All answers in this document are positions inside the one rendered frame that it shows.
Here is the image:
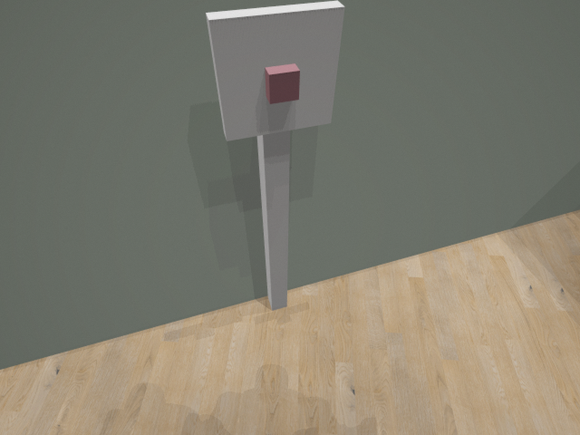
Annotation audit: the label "button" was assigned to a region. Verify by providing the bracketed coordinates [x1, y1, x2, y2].
[265, 63, 300, 104]

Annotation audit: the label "panel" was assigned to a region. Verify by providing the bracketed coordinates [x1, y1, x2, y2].
[206, 1, 345, 311]

